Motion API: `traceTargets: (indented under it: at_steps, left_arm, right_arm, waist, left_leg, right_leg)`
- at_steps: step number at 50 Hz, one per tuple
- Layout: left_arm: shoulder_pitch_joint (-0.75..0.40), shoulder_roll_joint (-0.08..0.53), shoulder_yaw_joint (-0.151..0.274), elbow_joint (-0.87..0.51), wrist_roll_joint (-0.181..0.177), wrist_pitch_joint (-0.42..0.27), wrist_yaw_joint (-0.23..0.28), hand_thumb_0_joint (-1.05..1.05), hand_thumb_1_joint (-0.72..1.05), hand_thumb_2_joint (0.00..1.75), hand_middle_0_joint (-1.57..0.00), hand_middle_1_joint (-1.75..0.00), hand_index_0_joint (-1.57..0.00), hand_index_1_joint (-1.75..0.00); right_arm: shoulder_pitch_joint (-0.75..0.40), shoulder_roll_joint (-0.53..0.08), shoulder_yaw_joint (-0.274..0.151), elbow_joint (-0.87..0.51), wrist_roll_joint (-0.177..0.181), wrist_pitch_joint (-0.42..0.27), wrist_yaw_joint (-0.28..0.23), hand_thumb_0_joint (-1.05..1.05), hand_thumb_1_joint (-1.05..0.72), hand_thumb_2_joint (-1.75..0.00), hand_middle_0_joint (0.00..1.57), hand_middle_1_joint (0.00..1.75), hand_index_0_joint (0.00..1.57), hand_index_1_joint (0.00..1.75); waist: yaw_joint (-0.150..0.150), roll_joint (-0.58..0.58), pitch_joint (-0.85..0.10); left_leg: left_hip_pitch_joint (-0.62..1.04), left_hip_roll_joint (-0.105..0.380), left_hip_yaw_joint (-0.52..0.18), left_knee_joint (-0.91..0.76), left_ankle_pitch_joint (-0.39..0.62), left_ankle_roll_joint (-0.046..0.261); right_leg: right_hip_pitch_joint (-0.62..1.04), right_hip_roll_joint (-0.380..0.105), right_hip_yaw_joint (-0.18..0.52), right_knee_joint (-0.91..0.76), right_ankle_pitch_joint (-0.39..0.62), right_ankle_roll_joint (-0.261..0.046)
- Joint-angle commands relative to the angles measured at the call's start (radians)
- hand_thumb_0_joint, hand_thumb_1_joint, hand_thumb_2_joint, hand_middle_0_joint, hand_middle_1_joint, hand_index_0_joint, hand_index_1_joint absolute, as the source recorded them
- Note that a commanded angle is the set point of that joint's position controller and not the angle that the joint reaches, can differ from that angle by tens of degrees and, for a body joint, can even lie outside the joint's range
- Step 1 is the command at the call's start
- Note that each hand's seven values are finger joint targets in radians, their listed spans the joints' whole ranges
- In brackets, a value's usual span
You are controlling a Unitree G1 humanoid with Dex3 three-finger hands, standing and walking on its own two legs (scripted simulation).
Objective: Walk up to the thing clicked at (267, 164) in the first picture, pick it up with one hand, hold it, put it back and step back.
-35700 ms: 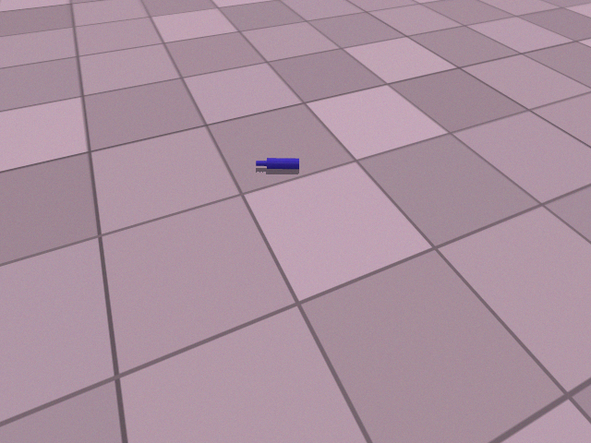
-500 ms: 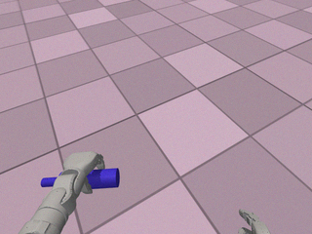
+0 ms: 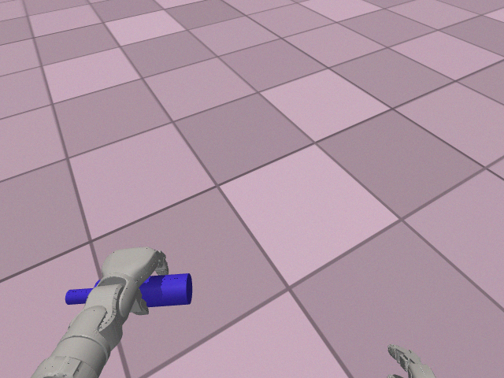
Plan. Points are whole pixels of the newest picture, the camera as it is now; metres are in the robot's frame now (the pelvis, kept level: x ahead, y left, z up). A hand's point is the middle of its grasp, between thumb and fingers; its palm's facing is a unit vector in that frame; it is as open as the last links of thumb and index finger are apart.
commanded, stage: crouch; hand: left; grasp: from above
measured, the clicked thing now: (129, 292) +0.30 +0.25 -0.10
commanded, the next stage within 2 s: lower in 1.80 s
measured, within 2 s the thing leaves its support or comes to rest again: neither
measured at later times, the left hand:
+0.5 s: hand (161, 300) +0.35 +0.24 -0.27, palm faces -0.42 +0.03 -0.91, open 8.8 cm
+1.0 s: hand (177, 312) +0.39 +0.25 -0.48, palm faces -0.45 -0.04 -0.89, open 8.8 cm
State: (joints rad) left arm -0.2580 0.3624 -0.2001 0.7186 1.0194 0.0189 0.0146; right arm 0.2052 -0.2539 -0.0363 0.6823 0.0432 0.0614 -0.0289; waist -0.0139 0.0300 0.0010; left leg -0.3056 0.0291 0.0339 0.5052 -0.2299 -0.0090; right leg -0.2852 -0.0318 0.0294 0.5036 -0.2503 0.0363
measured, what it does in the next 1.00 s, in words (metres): lowers itself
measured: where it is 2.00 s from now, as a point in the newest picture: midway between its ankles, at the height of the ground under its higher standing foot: outside the picture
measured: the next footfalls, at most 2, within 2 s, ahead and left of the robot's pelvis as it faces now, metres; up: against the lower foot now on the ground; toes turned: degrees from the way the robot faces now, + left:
none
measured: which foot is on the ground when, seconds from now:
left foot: down 0.00-1.00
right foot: down 0.00-1.00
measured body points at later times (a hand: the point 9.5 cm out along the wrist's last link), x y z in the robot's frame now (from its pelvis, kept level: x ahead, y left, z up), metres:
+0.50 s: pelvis -0.04 +0.01 -0.14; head +0.11 +0.03 +0.28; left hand +0.37 +0.23 -0.22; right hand +0.01 -0.29 -0.26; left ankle +0.02 +0.13 -0.74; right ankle +0.01 -0.14 -0.74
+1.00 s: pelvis -0.07 +0.00 -0.31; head +0.17 +0.05 +0.07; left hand +0.41 +0.25 -0.43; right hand -0.03 -0.27 -0.42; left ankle +0.02 +0.13 -0.74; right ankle +0.01 -0.14 -0.74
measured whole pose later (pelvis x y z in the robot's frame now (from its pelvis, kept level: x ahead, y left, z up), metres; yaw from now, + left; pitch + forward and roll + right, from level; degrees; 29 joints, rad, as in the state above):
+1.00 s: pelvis -0.07 +0.00 -0.31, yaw -3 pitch +38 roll -6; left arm -0.88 0.62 0.09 1.35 1.26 -0.16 0.38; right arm 0.20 -0.24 0.01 0.76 -0.11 -0.07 0.06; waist -0.22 0.01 -0.15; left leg -2.03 0.03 -0.10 1.99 -0.64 -0.01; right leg -1.94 0.00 -0.02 1.94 -0.67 0.05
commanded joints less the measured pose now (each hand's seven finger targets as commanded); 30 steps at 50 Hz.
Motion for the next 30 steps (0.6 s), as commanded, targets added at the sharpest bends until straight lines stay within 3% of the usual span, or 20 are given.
traceTargets:
  at_steps: [1,7,11,17,19,21,23,24,27,28,30]
  left_arm:
    - [-0.356,0.197,0.098,-0.124,0.039,-0.033,0.119,0.00,0.79,0.68,-1.12,-0.58,-1.13,-0.57]
    - [-0.495,0.188,0.094,0.033,0.102,-0.043,0.252,0.00,0.83,0.74,-1.13,-0.64,-1.15,-0.62]
    - [-0.529,0.161,0.095,0.158,0.145,-0.068,0.322,0.00,0.80,0.77,-1.11,-0.67,-1.13,-0.65]
    - [-0.714,0.233,0.140,0.212,0.184,-0.081,0.422,0.00,0.78,0.71,-1.07,-0.69,-1.10,-0.65]
    - [-0.737,0.238,0.141,0.302,0.186,-0.069,0.435,0.00,0.78,0.74,-1.08,-0.67,-1.11,-0.65]
    - [-0.766,0.305,0.187,0.333,0.182,-0.058,0.449,0.00,0.76,0.79,-1.08,-0.67,-1.10,-0.66]
    - [-0.800,0.306,0.191,0.330,0.161,-0.045,0.450,0.00,0.77,0.76,-1.08,-0.67,-1.10,-0.65]
    - [-0.800,0.292,0.179,0.346,0.156,-0.037,0.446,0.00,0.77,0.75,-1.08,-0.67,-1.10,-0.65]
    - [-0.800,0.344,0.210,0.389,0.140,-0.028,0.420,0.00,0.76,0.71,-1.07,-0.65,-1.10,-0.63]
    - [-0.826,0.394,0.234,0.368,0.144,-0.030,0.409,0.00,0.75,0.73,-1.08,-0.63,-1.10,-0.62]
    - [-0.852,0.414,0.246,0.358,0.146,-0.042,0.388,0.00,0.79,0.76,-1.11,-0.65,-1.13,-0.64]
  right_arm:
    - [-0.047,-0.132,-0.048,-0.107,-0.009,-0.029,-0.009,0.00,-0.89,-0.90,0.20,0.30,0.20,0.30]
    - [0.023,-0.153,-0.068,-0.049,-0.031,-0.024,0.013,0.00,-0.88,-0.89,0.20,0.30,0.20,0.30]
    - [0.067,-0.154,-0.079,-0.022,-0.053,-0.039,0.025,0.00,-0.89,-0.89,0.20,0.30,0.20,0.30]
    - [0.109,-0.180,-0.088,-0.016,-0.076,-0.057,0.020,0.00,-0.89,-0.89,0.20,0.30,0.20,0.30]
    - [0.125,-0.185,-0.087,-0.001,-0.080,-0.064,0.013,0.00,-0.89,-0.89,0.20,0.30,0.20,0.30]
    - [0.131,-0.186,-0.085,0.003,-0.088,-0.072,0.008,0.00,-0.89,-0.89,0.20,0.30,0.20,0.30]
    - [0.141,-0.188,-0.084,0.004,-0.094,-0.081,0.004,0.00,-0.89,-0.89,0.20,0.30,0.20,0.30]
    - [0.138,-0.187,-0.085,0.005,-0.095,-0.084,0.002,0.00,-0.89,-0.89,0.20,0.30,0.20,0.30]
    - [0.142,-0.190,-0.080,0.013,-0.105,-0.092,0.003,0.00,-0.89,-0.89,0.20,0.30,0.20,0.30]
    - [0.148,-0.195,-0.085,0.013,-0.105,-0.093,0.003,0.00,-0.89,-0.89,0.20,0.30,0.20,0.30]
    - [0.153,-0.194,-0.080,0.010,-0.111,-0.095,0.006,0.00,-0.89,-0.89,0.20,0.30,0.20,0.30]
  waist:
    - [-0.010,-0.042,-0.222]
    - [-0.055,-0.011,-0.299]
    - [-0.071,-0.007,-0.388]
    - [-0.093,0.126,-0.576]
    - [-0.114,0.084,-0.587]
    - [-0.101,0.091,-0.646]
    - [-0.109,0.112,-0.721]
    - [-0.114,0.114,-0.742]
    - [-0.116,0.123,-0.766]
    - [-0.106,0.138,-0.808]
    - [-0.120,0.163,-0.832]
  left_leg:
    - [0.107,-0.046,0.003,-0.016,0.150,0.015]
    - [-0.005,-0.036,0.000,0.146,0.128,0.005]
    - [-0.210,-0.033,-0.008,0.353,0.076,0.003]
    - [-0.374,-0.017,-0.034,0.581,0.037,-0.001]
    - [-0.494,-0.017,-0.043,0.657,0.006,0.011]
    - [-0.587,-0.016,-0.045,0.725,-0.030,0.016]
    - [-0.632,-0.012,-0.059,0.774,-0.053,0.018]
    - [-0.661,-0.012,-0.059,0.802,-0.075,0.020]
    - [-0.738,-0.008,-0.078,0.863,-0.082,0.016]
    - [-0.749,-0.011,-0.071,0.889,-0.090,0.018]
    - [-0.794,-0.011,-0.080,0.932,-0.119,0.015]
  right_leg:
    - [-0.037,0.044,-0.031,-0.050,0.138,-0.038]
    - [-0.209,0.041,-0.034,0.090,0.128,-0.039]
    - [-0.396,0.039,-0.038,0.286,0.084,-0.044]
    - [-0.717,0.052,-0.060,0.546,0.015,-0.061]
    - [-0.790,0.056,-0.070,0.619,-0.006,-0.060]
    - [-0.850,0.057,-0.070,0.689,-0.037,-0.060]
    - [-0.895,0.055,-0.075,0.756,-0.053,-0.060]
    - [-0.925,0.055,-0.075,0.778,-0.068,-0.061]
    - [-1.004,0.049,-0.082,0.860,-0.086,-0.063]
    - [-1.011,0.053,-0.079,0.876,-0.093,-0.065]
    - [-1.070,0.050,-0.083,0.928,-0.125,-0.069]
